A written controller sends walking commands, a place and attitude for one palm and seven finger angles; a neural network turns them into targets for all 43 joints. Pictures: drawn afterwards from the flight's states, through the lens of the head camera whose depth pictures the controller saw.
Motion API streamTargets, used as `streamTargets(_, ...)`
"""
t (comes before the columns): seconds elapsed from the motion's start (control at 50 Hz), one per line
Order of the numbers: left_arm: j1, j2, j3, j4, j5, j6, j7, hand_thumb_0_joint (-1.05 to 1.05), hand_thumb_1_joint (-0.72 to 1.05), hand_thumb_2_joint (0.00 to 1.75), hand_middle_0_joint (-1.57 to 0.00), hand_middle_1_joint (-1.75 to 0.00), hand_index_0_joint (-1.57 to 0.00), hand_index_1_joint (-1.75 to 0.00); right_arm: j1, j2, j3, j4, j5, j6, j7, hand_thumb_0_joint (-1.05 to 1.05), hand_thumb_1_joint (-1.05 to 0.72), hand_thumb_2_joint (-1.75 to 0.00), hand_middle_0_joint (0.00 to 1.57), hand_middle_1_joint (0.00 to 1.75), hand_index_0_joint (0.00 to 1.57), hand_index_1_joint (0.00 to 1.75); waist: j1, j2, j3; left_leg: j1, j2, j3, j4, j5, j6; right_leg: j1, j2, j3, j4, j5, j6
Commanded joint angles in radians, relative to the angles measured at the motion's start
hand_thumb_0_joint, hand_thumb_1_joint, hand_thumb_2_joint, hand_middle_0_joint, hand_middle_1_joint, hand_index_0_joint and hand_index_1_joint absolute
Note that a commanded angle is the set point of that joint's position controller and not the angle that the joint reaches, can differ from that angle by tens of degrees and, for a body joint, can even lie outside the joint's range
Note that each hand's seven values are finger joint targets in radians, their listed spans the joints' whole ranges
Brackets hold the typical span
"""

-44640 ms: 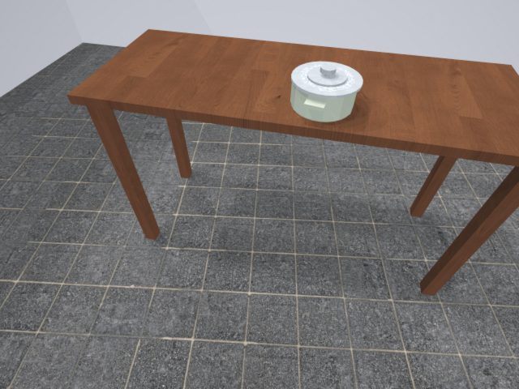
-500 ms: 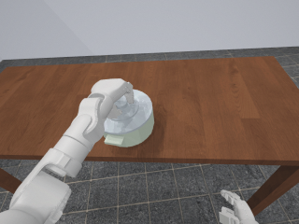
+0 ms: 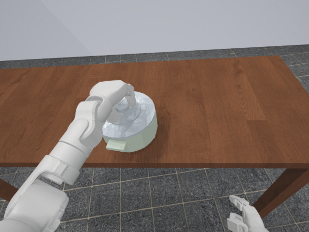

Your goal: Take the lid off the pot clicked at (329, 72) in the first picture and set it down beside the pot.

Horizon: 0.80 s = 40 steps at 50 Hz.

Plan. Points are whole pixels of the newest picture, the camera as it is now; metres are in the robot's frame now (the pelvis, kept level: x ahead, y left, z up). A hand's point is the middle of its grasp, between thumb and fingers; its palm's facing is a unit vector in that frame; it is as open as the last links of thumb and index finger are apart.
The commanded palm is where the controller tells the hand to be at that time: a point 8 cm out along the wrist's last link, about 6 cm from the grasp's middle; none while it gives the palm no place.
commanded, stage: lift the lid straight up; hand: left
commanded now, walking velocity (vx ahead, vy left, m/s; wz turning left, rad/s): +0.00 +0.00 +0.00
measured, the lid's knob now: (121, 106) +0.43 +0.11 +0.10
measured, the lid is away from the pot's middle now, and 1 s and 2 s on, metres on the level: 0.01 0.02 0.03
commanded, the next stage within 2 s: move the lid sideways beside the pot in 1.76 s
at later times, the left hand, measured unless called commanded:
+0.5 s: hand (110, 98) +0.41 +0.12 +0.16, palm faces -0.21 -0.04 -0.98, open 7.1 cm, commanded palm +0.39 +0.12 +0.25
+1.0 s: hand (111, 84) +0.41 +0.11 +0.20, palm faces -0.14 -0.02 -0.99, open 7.1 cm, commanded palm +0.39 +0.12 +0.29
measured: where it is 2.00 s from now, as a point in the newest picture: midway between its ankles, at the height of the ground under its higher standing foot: outside the picture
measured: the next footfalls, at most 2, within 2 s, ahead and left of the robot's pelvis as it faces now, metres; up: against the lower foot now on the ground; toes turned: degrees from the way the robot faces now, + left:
none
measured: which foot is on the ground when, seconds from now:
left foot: down 0.00-1.00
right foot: down 0.00-1.00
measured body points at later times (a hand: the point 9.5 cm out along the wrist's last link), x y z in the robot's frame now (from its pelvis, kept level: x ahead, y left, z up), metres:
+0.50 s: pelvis +0.00 +0.00 +0.00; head +0.01 -0.05 +0.45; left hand +0.42 +0.12 +0.21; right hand +0.19 -0.22 -0.11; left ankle +0.03 +0.12 -0.74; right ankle -0.02 -0.12 -0.74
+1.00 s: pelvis +0.00 +0.00 +0.00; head +0.01 -0.05 +0.45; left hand +0.42 +0.11 +0.25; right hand +0.20 -0.22 -0.11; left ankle +0.03 +0.12 -0.74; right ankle -0.02 -0.12 -0.74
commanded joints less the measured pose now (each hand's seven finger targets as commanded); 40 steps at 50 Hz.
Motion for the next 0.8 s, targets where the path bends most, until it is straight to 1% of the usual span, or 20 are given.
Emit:
streamTargets(0.0,-0.531,0.277,0.203,-0.184,0.050,0.021,0.054,0.00,0.66,1.04,-0.95,-0.98,-0.94,-0.94,-0.142,-0.084,-0.028,-0.151,0.001,-0.060,-0.002,0.00,-0.90,-0.90,0.20,0.30,0.20,0.30,0.030,-0.117,-0.362,0.176,-0.032,-0.005,-0.026,0.197,0.062,0.083,0.030,-0.032,-0.060,0.371,-0.034)
streamTargets(0.12,-0.590,0.276,0.195,-0.206,0.053,0.026,0.047,0.00,0.66,1.04,-0.95,-0.98,-0.94,-0.94,-0.141,-0.084,-0.028,-0.143,-0.001,-0.069,-0.002,0.00,-0.90,-0.90,0.20,0.30,0.20,0.30,0.026,-0.116,-0.386,0.196,-0.032,-0.011,-0.026,0.218,0.062,0.084,0.032,-0.036,-0.058,0.388,-0.036)
streamTargets(0.14,-0.579,0.308,0.232,-0.218,0.043,0.022,0.046,0.00,0.66,1.04,-0.95,-0.98,-0.94,-0.94,-0.140,-0.091,-0.033,-0.150,-0.003,-0.071,-0.003,0.00,-0.90,-0.90,0.20,0.30,0.20,0.30,0.029,-0.131,-0.390,0.191,-0.031,-0.011,-0.023,0.222,0.067,0.095,0.029,-0.033,-0.065,0.394,-0.037)
streamTargets(0.18,-0.630,0.268,0.184,-0.243,0.050,0.022,0.040,0.00,0.66,1.04,-0.95,-0.98,-0.94,-0.94,-0.145,-0.078,-0.030,-0.149,-0.003,-0.079,-0.004,0.00,-0.90,-0.90,0.20,0.30,0.20,0.30,0.024,-0.112,-0.411,0.213,-0.037,-0.012,-0.021,0.239,0.066,0.097,0.031,-0.034,-0.055,0.415,-0.036)
streamTargets(0.24,-0.639,0.292,0.211,-0.293,0.041,0.020,0.033,0.00,0.66,1.04,-0.95,-0.98,-0.94,-0.94,-0.144,-0.086,-0.035,-0.152,-0.004,-0.085,0.004,0.00,-0.90,-0.90,0.20,0.30,0.20,0.30,0.028,-0.091,-0.439,0.232,-0.036,-0.020,-0.013,0.284,0.065,0.112,0.030,-0.035,-0.049,0.451,-0.042)
streamTargets(0.26,-0.665,0.263,0.176,-0.307,0.046,0.020,0.030,0.00,0.66,1.04,-0.95,-0.98,-0.94,-0.94,-0.148,-0.076,-0.032,-0.153,-0.003,-0.088,0.008,0.00,-0.90,-0.90,0.20,0.30,0.20,0.30,0.026,-0.085,-0.451,0.242,-0.038,-0.021,-0.015,0.287,0.063,0.111,0.033,-0.037,-0.044,0.450,-0.040)
streamTargets(0.28,-0.630,0.216,0.143,-0.255,0.043,0.030,0.023,0.00,0.66,1.04,-0.95,-0.98,-0.94,-0.94,-0.148,-0.073,-0.034,-0.147,-0.002,-0.087,0.011,0.00,-0.90,-0.90,0.20,0.30,0.20,0.30,0.020,-0.109,-0.408,0.233,-0.037,-0.021,-0.011,0.278,0.064,0.079,0.035,-0.044,-0.048,0.441,-0.040)
streamTargets(0.32,-0.595,0.244,0.174,-0.167,0.038,0.046,0.016,0.00,0.66,1.04,-0.95,-0.98,-0.94,-0.94,-0.143,-0.086,-0.027,-0.134,0.000,-0.076,0.010,0.00,-0.90,-0.90,0.20,0.30,0.20,0.30,0.025,-0.143,-0.351,0.187,-0.037,-0.013,-0.024,0.222,0.059,0.065,0.031,-0.045,-0.061,0.401,-0.035)
streamTargets(0.34,-0.591,0.256,0.193,-0.189,0.023,0.040,0.012,0.00,0.66,1.04,-0.95,-0.98,-0.94,-0.94,-0.142,-0.094,-0.033,-0.141,-0.002,-0.075,0.009,0.00,-0.90,-0.90,0.20,0.30,0.20,0.30,0.023,-0.158,-0.363,0.187,-0.038,-0.012,-0.024,0.215,0.064,0.078,0.025,-0.040,-0.068,0.399,-0.035)
streamTargets(0.4,-0.688,0.173,0.097,-0.290,0.032,0.034,-0.004,0.00,0.66,1.04,-0.95,-0.98,-0.94,-0.94,-0.169,-0.073,-0.033,-0.158,0.003,-0.087,0.017,0.00,-0.90,-0.90,0.20,0.30,0.20,0.30,0.014,-0.106,-0.424,0.251,-0.041,-0.024,-0.011,0.266,0.062,0.066,0.033,-0.049,-0.046,0.420,-0.040)
streamTargets(0.44,-0.675,0.177,0.110,-0.253,0.019,0.043,-0.012,0.00,0.66,1.04,-0.95,-0.98,-0.94,-0.94,-0.151,-0.084,-0.036,-0.148,0.000,-0.079,0.021,0.00,-0.90,-0.90,0.20,0.30,0.20,0.30,0.005,-0.120,-0.406,0.241,-0.042,-0.028,-0.007,0.266,0.064,0.058,0.033,-0.054,-0.053,0.421,-0.043)
streamTargets(0.54,-0.731,0.243,0.164,-0.236,0.020,0.040,-0.021,0.00,0.66,1.04,-0.95,-0.98,-0.94,-0.94,-0.151,-0.089,-0.030,-0.139,-0.003,-0.080,0.014,0.00,-0.90,-0.90,0.20,0.30,0.20,0.30,0.014,-0.133,-0.392,0.223,-0.044,-0.028,-0.018,0.235,0.063,0.072,0.027,-0.051,-0.058,0.405,-0.043)
streamTargets(0.56,-0.758,0.240,0.152,-0.255,0.034,0.038,-0.022,0.00,0.66,1.04,-0.95,-0.98,-0.94,-0.94,-0.154,-0.077,-0.024,-0.143,-0.005,-0.085,0.015,0.00,-0.90,-0.90,0.20,0.30,0.20,0.30,0.024,-0.115,-0.435,0.241,-0.046,-0.026,-0.023,0.253,0.061,0.092,0.031,-0.047,-0.051,0.415,-0.040)
streamTargets(0.62,-0.750,0.219,0.141,-0.185,0.041,0.049,-0.024,0.00,0.66,1.04,-0.95,-0.98,-0.94,-0.94,-0.152,-0.078,-0.022,-0.133,-0.004,-0.081,0.015,0.00,-0.90,-0.90,0.20,0.30,0.20,0.30,0.022,-0.131,-0.378,0.218,-0.044,-0.026,-0.026,0.234,0.059,0.063,0.031,-0.052,-0.059,0.395,-0.042)
streamTargets(0.64,-0.717,0.265,0.195,-0.193,0.026,0.041,-0.021,0.00,0.66,1.04,-0.95,-0.98,-0.94,-0.94,-0.144,-0.091,-0.030,-0.136,-0.008,-0.080,0.015,0.00,-0.90,-0.90,0.20,0.30,0.20,0.30,0.027,-0.150,-0.399,0.214,-0.041,-0.026,-0.023,0.241,0.063,0.089,0.024,-0.048,-0.062,0.410,-0.044)
streamTargets(0.66,-0.754,0.273,0.187,-0.239,0.041,0.035,-0.025,0.00,0.66,1.04,-0.95,-0.98,-0.94,-0.94,-0.161,-0.079,-0.021,-0.147,-0.008,-0.083,0.016,0.00,-0.90,-0.90,0.20,0.30,0.20,0.30,0.036,-0.142,-0.435,0.225,-0.043,-0.023,-0.032,0.252,0.060,0.114,0.026,-0.044,-0.055,0.419,-0.039)
streamTargets(0.7,-0.742,0.230,0.152,-0.222,0.042,0.039,-0.031,0.00,0.66,1.04,-0.95,-0.98,-0.94,-0.94,-0.167,-0.075,-0.022,-0.150,-0.006,-0.085,0.019,0.00,-0.90,-0.90,0.20,0.30,0.20,0.30,0.033,-0.130,-0.408,0.222,-0.045,-0.023,-0.027,0.258,0.060,0.096,0.025,-0.047,-0.055,0.427,-0.041)
streamTargets(0.74,-0.715,0.242,0.174,-0.233,0.022,0.034,-0.034,0.00,0.66,1.04,-0.95,-0.98,-0.94,-0.94,-0.163,-0.087,-0.030,-0.153,-0.006,-0.080,0.023,0.00,-0.90,-0.90,0.20,0.30,0.20,0.30,0.030,-0.138,-0.402,0.221,-0.042,-0.024,-0.021,0.264,0.063,0.095,0.021,-0.048,-0.060,0.430,-0.045)
streamTargets(0.76,-0.737,0.254,0.173,-0.248,0.038,0.034,-0.038,0.00,0.66,1.04,-0.95,-0.98,-0.94,-0.94,-0.170,-0.076,-0.023,-0.157,-0.007,-0.081,0.024,0.00,-0.90,-0.90,0.20,0.30,0.20,0.30,0.040,-0.131,-0.431,0.228,-0.043,-0.021,-0.028,0.270,0.060,0.114,0.026,-0.045,-0.054,0.431,-0.041)
streamTargets(0.78,-0.725,0.244,0.166,-0.227,0.039,0.038,-0.040,0.00,0.66,1.04,-0.95,-0.98,-0.94,-0.94,-0.176,-0.077,-0.023,-0.158,-0.005,-0.079,0.024,0.00,-0.90,-0.90,0.20,0.30,0.20,0.30,0.037,-0.131,-0.394,0.217,-0.041,-0.023,-0.028,0.262,0.059,0.093,0.026,-0.050,-0.057,0.421,-0.043)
